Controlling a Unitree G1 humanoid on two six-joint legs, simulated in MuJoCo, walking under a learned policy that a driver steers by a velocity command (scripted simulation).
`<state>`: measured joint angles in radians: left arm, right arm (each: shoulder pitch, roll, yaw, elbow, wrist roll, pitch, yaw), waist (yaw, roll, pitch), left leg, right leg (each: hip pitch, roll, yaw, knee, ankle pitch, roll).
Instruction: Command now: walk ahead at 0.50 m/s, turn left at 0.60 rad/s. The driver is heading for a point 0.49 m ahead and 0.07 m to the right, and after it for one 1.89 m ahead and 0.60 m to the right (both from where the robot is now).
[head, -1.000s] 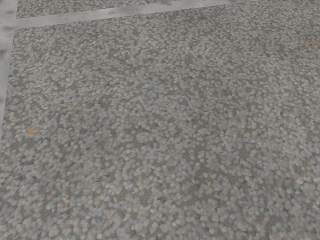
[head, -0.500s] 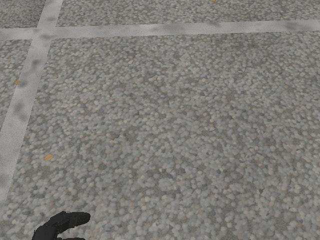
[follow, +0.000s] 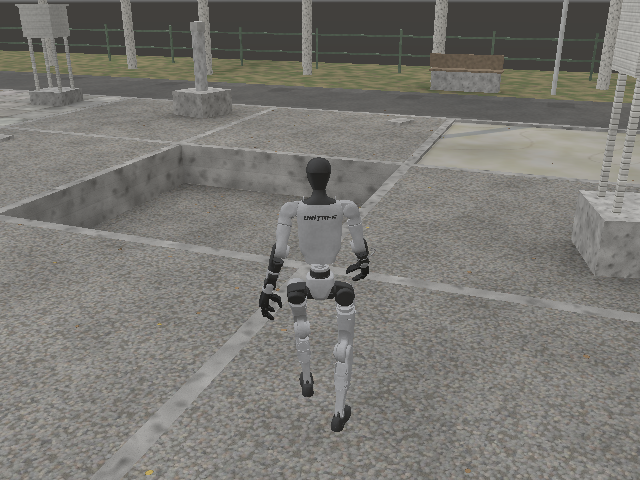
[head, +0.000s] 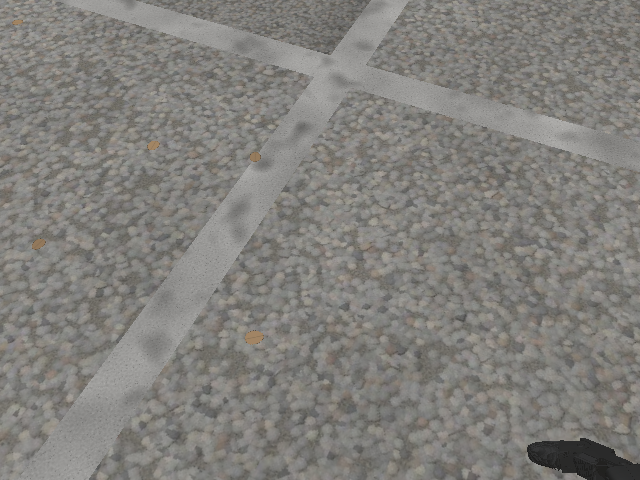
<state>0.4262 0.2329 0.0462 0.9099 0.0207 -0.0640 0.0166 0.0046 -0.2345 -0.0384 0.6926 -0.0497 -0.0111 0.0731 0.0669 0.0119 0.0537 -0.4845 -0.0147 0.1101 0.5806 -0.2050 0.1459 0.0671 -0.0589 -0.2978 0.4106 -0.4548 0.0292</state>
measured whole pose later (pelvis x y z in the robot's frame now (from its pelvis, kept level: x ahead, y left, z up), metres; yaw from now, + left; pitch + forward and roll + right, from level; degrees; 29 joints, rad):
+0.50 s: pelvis +0.27 +0.02 +0.01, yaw +4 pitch +1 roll +1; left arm 0.14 0.25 0.03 0.75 0.03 -0.01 -0.05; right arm 0.41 -0.25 -0.03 0.89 -0.03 -0.08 -0.01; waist -0.05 -0.04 0.03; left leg 0.15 -0.12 0.02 0.13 -0.31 0.11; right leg -0.62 -0.04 -0.05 0.67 -0.04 -0.05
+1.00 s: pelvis +0.55 +0.01 +0.02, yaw -13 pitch +2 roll -1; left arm 0.43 0.28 0.07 0.82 0.01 -0.04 -0.01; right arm 0.06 -0.26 0.01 0.69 -0.04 -0.04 0.02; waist 0.09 0.03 0.03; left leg -0.63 0.07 -0.05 0.67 -0.06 -0.05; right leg -0.05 0.15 0.17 0.32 -0.29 -0.11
